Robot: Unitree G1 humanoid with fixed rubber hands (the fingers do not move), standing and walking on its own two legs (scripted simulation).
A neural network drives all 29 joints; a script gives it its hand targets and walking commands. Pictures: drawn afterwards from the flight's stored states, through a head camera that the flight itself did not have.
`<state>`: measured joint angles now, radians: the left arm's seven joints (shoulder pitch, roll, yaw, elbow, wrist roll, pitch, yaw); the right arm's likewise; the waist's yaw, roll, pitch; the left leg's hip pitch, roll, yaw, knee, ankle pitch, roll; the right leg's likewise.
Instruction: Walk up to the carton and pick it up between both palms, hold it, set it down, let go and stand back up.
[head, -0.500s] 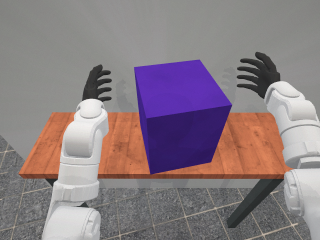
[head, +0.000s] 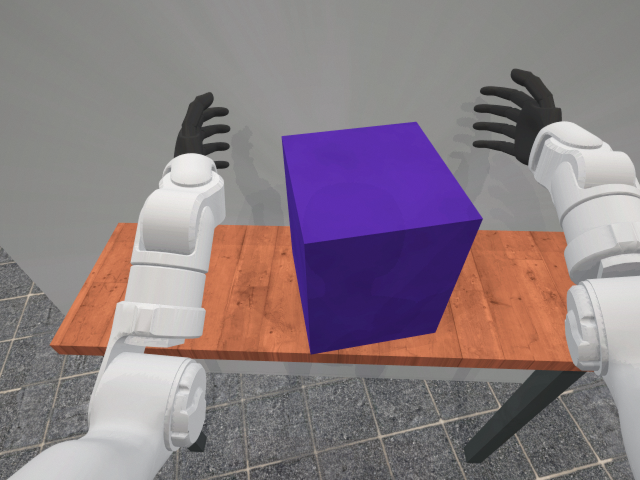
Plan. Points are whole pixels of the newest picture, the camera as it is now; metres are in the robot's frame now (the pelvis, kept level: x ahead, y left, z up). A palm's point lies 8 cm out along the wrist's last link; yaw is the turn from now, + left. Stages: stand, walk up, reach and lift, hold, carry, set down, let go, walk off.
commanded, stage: reach and lift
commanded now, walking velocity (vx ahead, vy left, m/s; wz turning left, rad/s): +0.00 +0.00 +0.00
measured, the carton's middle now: (362, 239) +0.44 +0.02 +0.06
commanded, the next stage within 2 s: none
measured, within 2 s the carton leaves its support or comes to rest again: neither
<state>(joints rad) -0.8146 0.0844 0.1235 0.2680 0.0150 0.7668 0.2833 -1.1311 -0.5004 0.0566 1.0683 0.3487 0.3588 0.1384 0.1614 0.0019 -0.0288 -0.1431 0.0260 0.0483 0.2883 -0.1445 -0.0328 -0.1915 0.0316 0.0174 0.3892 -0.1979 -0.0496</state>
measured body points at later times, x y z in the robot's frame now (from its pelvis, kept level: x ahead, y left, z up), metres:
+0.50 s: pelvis +0.00 +0.00 +0.00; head +0.02 -0.01 +0.45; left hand +0.38 +0.20 +0.14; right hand +0.47 -0.15 +0.14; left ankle +0.00 +0.14 -0.75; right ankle +0.00 -0.09 -0.75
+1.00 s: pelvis +0.00 +0.00 +0.00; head +0.03 -0.01 +0.45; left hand +0.39 +0.18 +0.13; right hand +0.48 -0.13 +0.12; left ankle +0.00 +0.14 -0.75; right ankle +0.00 -0.09 -0.75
